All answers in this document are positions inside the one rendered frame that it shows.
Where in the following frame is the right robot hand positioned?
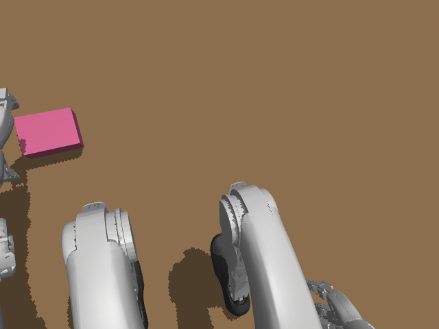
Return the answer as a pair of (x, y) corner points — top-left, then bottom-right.
(306, 280), (363, 329)

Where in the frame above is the left robot hand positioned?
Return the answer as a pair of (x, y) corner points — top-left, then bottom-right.
(0, 88), (20, 182)

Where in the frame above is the small box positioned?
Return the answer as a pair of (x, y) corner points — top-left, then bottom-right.
(14, 108), (84, 159)

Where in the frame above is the right robot foot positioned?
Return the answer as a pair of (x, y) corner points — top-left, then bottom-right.
(211, 233), (250, 316)

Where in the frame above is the left robot foot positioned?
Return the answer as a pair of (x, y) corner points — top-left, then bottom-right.
(134, 260), (148, 329)

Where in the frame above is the left robot arm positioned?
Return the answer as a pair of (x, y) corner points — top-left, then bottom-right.
(0, 149), (17, 329)

